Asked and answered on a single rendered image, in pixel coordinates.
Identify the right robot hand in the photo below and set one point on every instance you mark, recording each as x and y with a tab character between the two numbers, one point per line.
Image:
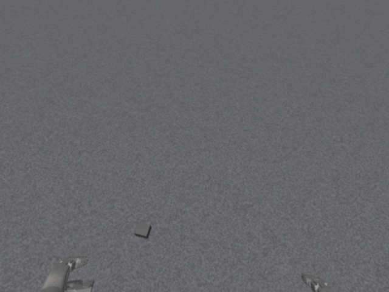
317	284

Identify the left robot hand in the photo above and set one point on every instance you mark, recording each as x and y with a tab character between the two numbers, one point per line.
59	274

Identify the small box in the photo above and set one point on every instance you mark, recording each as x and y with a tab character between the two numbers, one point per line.
142	230

